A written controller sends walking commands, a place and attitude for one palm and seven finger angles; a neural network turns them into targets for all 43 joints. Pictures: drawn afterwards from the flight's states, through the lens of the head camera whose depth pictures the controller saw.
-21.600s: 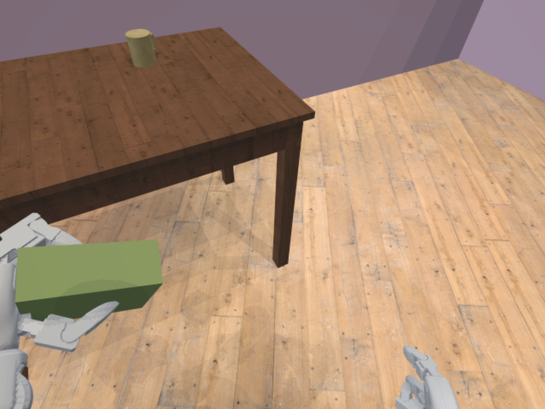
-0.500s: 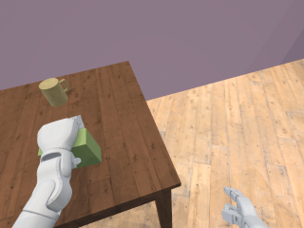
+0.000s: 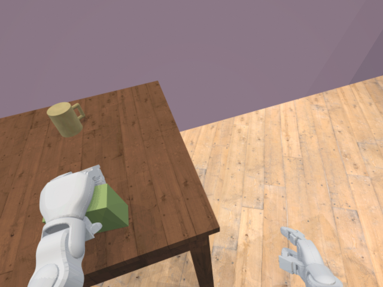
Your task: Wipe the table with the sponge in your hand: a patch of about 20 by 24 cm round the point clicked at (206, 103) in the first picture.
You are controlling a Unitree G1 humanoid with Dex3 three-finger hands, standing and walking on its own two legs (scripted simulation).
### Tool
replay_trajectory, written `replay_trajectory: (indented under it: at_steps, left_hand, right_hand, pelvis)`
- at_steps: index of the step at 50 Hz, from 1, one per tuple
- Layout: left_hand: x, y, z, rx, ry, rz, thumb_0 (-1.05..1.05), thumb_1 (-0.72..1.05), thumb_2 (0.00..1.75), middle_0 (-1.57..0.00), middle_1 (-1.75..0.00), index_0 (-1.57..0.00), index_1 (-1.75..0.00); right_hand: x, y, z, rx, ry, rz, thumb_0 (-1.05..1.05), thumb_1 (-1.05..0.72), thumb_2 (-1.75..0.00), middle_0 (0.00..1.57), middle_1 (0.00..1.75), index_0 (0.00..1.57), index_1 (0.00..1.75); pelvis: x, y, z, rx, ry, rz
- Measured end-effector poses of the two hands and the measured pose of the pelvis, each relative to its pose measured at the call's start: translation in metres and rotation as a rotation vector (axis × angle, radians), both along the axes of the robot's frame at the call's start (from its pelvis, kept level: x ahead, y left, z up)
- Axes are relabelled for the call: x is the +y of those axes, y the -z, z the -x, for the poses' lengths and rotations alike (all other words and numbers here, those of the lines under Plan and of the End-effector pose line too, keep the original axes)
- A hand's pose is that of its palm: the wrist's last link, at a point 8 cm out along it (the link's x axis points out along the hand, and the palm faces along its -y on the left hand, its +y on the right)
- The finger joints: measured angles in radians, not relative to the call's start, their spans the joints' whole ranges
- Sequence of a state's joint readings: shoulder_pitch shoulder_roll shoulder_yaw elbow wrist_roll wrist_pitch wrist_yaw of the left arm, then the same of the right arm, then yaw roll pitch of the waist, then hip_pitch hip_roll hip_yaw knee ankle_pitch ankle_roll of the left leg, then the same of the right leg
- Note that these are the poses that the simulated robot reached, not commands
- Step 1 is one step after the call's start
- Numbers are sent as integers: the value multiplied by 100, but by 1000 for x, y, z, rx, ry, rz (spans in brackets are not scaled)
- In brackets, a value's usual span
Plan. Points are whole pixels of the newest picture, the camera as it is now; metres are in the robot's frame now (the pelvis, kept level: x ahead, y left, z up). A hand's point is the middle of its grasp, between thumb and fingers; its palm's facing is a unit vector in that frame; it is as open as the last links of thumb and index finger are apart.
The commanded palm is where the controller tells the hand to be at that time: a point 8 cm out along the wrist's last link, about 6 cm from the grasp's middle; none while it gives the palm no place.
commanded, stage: slide across to the third lane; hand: left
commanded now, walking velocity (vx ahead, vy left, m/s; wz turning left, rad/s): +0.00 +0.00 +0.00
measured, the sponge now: (95, 215) +0.24 +0.25 +0.04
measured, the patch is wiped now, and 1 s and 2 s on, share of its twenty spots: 0.90 0.90 0.95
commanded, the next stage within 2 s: wipe forward along the third lane in 0.80 s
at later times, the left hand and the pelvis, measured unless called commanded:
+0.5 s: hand (105, 203) +0.24 +0.21 +0.10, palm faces +0.07 -0.10 -0.99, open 9.1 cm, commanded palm +0.21 +0.19 +0.15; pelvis -0.02 -0.02 +0.00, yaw +1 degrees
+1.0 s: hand (123, 197) +0.26 +0.18 +0.09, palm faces +0.07 -0.12 -0.99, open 9.1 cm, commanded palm +0.23 +0.17 +0.14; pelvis -0.02 -0.02 +0.00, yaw +1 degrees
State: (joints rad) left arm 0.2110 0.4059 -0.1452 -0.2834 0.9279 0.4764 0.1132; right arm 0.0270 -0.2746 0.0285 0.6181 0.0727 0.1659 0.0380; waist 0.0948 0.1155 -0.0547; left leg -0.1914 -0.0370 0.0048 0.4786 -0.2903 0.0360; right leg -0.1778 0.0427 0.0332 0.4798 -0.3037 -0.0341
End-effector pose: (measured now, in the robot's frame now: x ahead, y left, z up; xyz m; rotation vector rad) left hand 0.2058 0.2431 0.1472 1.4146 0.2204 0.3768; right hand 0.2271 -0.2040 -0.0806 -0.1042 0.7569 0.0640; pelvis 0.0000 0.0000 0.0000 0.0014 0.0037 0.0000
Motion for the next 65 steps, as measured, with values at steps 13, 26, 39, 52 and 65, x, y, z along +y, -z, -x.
replay_trajectory:
  at_steps: [13,26,39,52,65]
  left_hand:
    - [-13,-1,3,35,-22,-13,3,-43,107,-71,-149,-82,-143]
    - [-40,-3,-9,52,47,-18,2,-45,107,-75,-146,-85,-140]
    - [-57,-2,-20,45,61,-26,1,-46,108,-77,-145,-87,-138]
    - [-66,1,-29,43,79,1,0,-47,109,-78,-144,-87,-137]
    - [-69,-2,-55,66,50,-33,-1,-52,111,-84,-138,-89,-135]
  right_hand:
    - [-14,5,11,8,10,18,1,-91,-90,19,30,20,30]
    - [-11,3,10,-13,-7,-4,1,-91,-90,19,30,20,30]
    - [-7,-2,3,-20,-31,-22,1,-91,-90,19,30,20,30]
    - [-8,-3,8,-5,-21,-26,1,-91,-90,19,30,20,30]
    - [-23,11,32,52,14,9,1,-91,-90,19,30,20,30]
  pelvis:
    - [-10,0,11,-22,-8,-6]
    - [-16,-2,17,-37,-14,-11]
    - [-18,-2,20,-39,-24,-12]
    - [-19,-1,21,-43,-12,-15]
    - [-27,0,32,-23,-20,-18]
